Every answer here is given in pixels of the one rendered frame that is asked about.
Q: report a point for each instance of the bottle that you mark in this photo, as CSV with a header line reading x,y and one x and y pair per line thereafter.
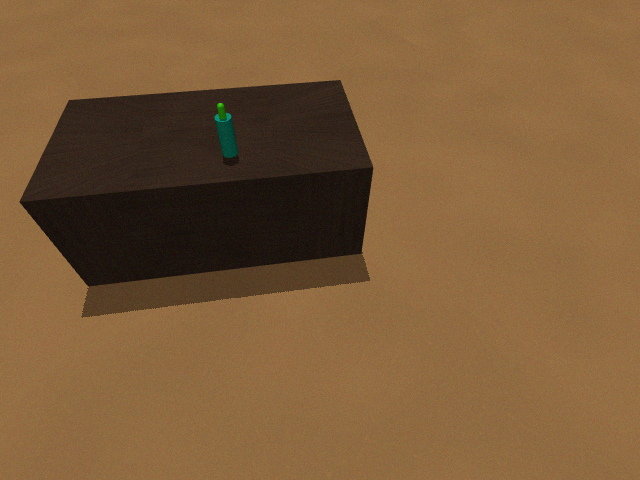
x,y
226,132

